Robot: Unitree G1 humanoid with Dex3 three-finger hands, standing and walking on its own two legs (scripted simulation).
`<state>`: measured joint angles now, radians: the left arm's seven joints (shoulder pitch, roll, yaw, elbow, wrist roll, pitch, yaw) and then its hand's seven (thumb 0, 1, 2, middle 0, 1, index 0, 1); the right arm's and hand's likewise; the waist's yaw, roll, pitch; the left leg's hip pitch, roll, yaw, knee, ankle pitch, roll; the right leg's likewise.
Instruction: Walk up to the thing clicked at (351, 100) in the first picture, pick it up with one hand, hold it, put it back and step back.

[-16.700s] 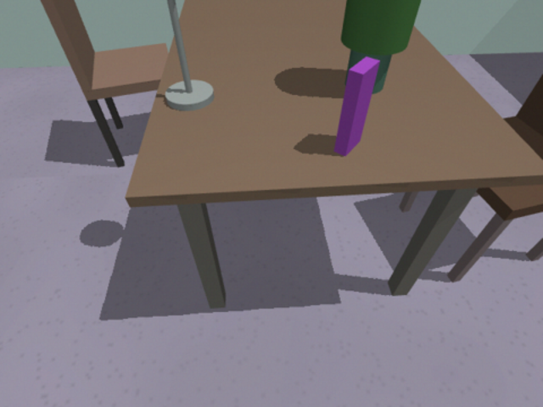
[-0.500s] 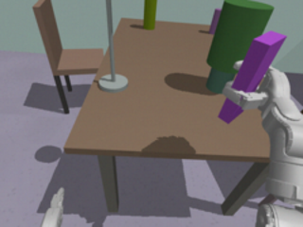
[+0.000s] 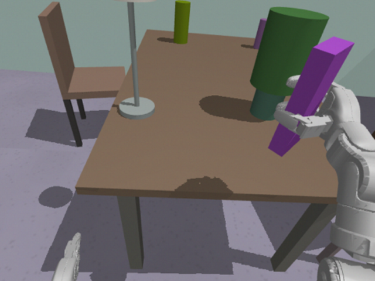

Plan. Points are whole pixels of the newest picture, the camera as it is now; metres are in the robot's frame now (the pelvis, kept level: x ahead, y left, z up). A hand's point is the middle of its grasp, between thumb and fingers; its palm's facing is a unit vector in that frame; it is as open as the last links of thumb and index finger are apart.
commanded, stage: hold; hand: right
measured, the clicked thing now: (304, 103) +0.34 -0.17 +0.29
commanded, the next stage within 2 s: none
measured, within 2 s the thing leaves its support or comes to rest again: neither
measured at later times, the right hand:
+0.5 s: hand (298, 102) +0.33 -0.16 +0.29, palm faces +0.11 +0.99 -0.01, open 9.6 cm
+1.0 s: hand (301, 95) +0.33 -0.16 +0.31, palm faces +0.10 +0.99 +0.00, open 9.6 cm
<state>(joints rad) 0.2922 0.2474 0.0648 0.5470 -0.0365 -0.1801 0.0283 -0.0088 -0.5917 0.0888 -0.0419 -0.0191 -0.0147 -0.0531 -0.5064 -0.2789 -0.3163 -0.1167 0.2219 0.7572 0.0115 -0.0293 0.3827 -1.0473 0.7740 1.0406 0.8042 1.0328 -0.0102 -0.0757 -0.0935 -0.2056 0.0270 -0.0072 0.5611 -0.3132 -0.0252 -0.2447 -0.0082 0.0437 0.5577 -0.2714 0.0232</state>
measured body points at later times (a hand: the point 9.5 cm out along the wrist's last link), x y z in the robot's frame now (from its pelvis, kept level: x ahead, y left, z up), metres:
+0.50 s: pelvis +0.00 +0.00 +0.00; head -0.06 +0.04 +0.45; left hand +0.17 +0.25 -0.06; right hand +0.32 -0.21 +0.30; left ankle -0.01 +0.13 -0.73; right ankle +0.02 -0.14 -0.73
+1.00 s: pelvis +0.00 +0.00 +0.00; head -0.06 +0.04 +0.45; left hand +0.18 +0.25 -0.06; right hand +0.32 -0.21 +0.31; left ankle -0.01 +0.13 -0.73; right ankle +0.02 -0.14 -0.73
